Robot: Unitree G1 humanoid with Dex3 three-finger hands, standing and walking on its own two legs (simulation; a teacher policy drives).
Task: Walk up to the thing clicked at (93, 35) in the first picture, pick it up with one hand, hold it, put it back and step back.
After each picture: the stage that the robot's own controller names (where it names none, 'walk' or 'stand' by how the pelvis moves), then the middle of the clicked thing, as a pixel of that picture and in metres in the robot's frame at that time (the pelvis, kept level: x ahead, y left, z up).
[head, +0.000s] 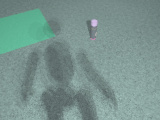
stand; (93, 30) +1.46 -0.13 -0.66
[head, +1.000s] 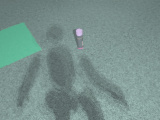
walk; (79, 39) +1.34 +0.14 -0.63
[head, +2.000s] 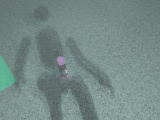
walk; (62, 67) +0.89 +0.26 -0.65
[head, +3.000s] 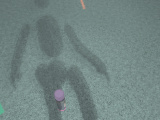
walk; (60, 101) +0.54 +0.19 -0.63
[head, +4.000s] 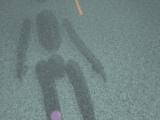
stand; out of the picture +0.39 +0.20 -0.65
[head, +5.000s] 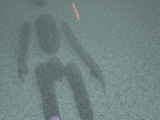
walk; out of the picture +0.38 +0.21 -0.66
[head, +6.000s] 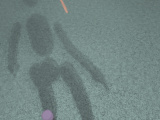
walk; out of the picture +0.40 +0.26 -0.64
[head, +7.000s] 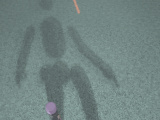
walk; (53, 113) +0.46 +0.26 -0.62
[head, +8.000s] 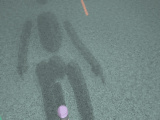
stand; (63, 116) +0.44 +0.15 -0.65
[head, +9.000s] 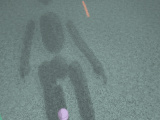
stand; (64, 119) +0.43 +0.15 -0.66
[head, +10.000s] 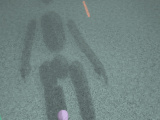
stand; out of the picture +0.42 +0.15 -0.66
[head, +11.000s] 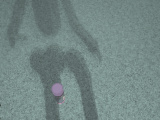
go down; (58, 94) +0.44 +0.14 -0.56
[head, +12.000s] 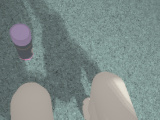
go down; (23, 45) +0.50 +0.18 -0.25
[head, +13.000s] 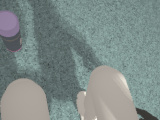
close in; (10, 35) +0.50 +0.19 -0.23
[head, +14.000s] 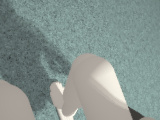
close; out of the picture +0.49 +0.22 -0.17
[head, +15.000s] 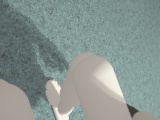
lift; out of the picture +0.48 +0.22 -0.18
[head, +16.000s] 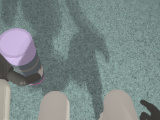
lift; (27, 63) +0.36 +0.18 +0.00
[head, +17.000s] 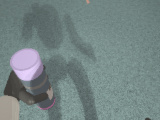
hold; (37, 84) +0.31 +0.16 +0.05
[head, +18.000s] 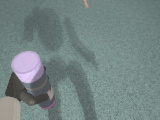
hold; (38, 85) +0.31 +0.16 +0.05
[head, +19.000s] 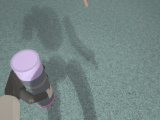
hold; (37, 83) +0.31 +0.16 +0.05
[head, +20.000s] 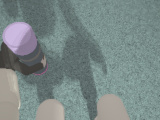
crouch; (31, 54) +0.41 +0.16 -0.02
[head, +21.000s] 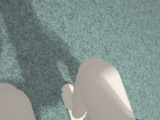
lower; out of the picture +0.50 +0.21 -0.13
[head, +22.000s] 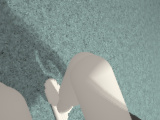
lower; out of the picture +0.48 +0.24 -0.18
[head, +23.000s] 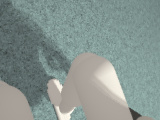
lower; out of the picture +0.48 +0.24 -0.18
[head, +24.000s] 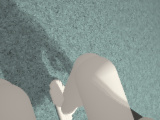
lower; out of the picture +0.47 +0.23 -0.17
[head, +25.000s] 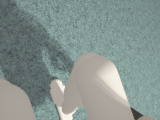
rest; out of the picture +0.47 +0.23 -0.17
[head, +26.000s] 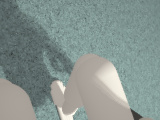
open; out of the picture +0.47 +0.23 -0.19
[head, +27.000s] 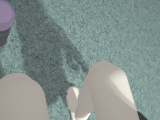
stand; out of the picture +0.47 +0.21 -0.20
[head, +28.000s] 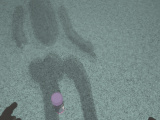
stand; (58, 103) +0.42 +0.14 -0.55
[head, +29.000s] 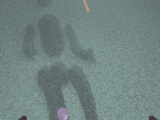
stand; (63, 119) +0.42 +0.14 -0.60
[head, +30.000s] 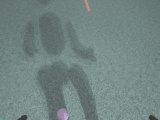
stand; (64, 119) +0.40 +0.14 -0.60
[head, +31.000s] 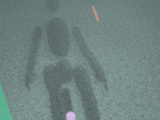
stand; out of the picture +0.43 +0.11 -0.65
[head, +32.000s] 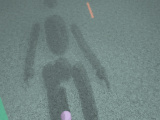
stand; out of the picture +0.42 +0.15 -0.66
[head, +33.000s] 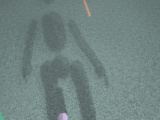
stand; out of the picture +0.39 +0.16 -0.66
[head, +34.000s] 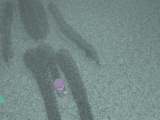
walk; (60, 89) +0.51 +0.17 -0.63
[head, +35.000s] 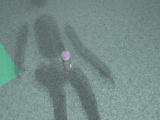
walk; (66, 62) +0.84 +0.20 -0.64
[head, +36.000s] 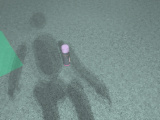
walk; (66, 55) +1.05 +0.18 -0.64
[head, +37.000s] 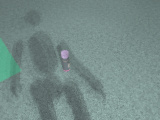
stand; (65, 61) +1.00 +0.16 -0.66
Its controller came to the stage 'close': yes
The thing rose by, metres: 0.69
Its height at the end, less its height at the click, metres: +0.00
